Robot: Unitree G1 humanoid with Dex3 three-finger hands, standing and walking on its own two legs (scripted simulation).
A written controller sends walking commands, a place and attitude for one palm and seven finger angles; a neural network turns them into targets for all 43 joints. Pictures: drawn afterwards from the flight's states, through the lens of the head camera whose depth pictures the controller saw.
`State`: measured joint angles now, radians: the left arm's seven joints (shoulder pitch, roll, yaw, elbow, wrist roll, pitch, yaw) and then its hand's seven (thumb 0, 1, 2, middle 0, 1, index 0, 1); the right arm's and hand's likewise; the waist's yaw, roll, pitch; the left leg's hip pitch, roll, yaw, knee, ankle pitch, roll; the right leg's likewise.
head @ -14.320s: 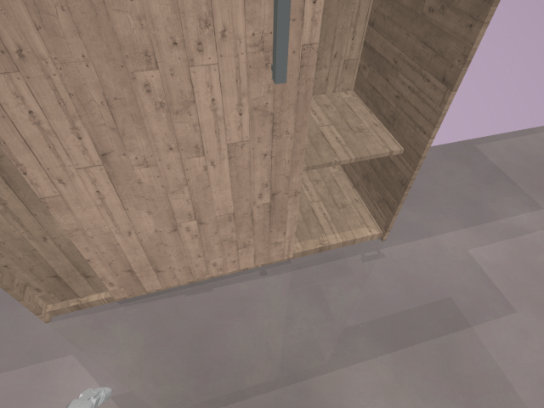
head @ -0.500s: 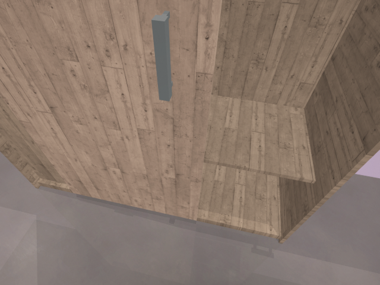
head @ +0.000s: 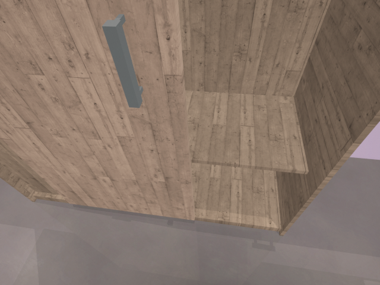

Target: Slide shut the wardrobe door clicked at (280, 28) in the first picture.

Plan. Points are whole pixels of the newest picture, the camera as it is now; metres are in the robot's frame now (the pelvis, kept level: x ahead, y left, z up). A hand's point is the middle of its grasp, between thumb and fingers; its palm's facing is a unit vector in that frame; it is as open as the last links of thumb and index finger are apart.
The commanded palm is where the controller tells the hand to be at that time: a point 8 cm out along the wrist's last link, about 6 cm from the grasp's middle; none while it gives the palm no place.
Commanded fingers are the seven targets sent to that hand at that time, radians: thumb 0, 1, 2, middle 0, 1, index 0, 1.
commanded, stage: come to a stop and stand still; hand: left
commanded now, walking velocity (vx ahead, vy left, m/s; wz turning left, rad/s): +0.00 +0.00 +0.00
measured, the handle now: (128, 64) +0.50 +0.14 +0.21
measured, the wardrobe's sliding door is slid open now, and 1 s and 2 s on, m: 0.44 0.44 0.44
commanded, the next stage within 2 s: look again from close up in 0.42 s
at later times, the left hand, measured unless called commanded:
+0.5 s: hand out of the picture +0.01 +0.15 -0.16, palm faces +0.04 -0.98 -0.21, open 7.4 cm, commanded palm none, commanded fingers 0.00 0.90 0.90 -0.20 -0.30 -0.20 -0.30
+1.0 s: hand out of the picture +0.00 +0.15 -0.16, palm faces +0.03 -0.98 -0.19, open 7.4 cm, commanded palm none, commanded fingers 0.00 0.90 0.90 -0.20 -0.30 -0.20 -0.30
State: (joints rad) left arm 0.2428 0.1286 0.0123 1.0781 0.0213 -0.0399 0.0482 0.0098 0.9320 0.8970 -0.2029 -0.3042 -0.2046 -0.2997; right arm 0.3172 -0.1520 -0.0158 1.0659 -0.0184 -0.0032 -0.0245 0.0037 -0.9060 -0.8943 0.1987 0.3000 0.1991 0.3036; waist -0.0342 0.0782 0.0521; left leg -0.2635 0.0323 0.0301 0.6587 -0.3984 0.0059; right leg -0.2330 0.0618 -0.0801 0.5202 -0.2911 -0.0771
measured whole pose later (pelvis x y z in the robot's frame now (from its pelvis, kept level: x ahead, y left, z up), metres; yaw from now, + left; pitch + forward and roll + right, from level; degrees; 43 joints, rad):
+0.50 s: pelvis +0.02 -0.02 +0.01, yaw +0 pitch +0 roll +1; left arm 0.33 0.12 -0.01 1.12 0.01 -0.04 0.04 0.00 0.91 0.90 -0.20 -0.30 -0.20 -0.30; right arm 0.32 -0.14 0.02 1.14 -0.01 -0.02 -0.04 0.00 -0.91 -0.89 0.20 0.30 0.20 0.30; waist 0.00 0.03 0.00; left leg -0.14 0.01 0.05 0.44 -0.29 -0.01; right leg -0.15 0.06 -0.07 0.44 -0.29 -0.09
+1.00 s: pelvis +0.02 -0.01 +0.01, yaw +0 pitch -1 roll +1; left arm 0.34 0.12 -0.02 1.12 0.01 -0.03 0.04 0.00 0.90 0.90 -0.20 -0.30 -0.20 -0.30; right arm 0.34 -0.12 0.03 1.15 -0.02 -0.02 -0.04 0.00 -0.90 -0.89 0.20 0.30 0.20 0.30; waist 0.00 0.02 -0.01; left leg -0.14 0.01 0.05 0.42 -0.27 0.00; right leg -0.15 0.06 -0.07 0.43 -0.27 -0.08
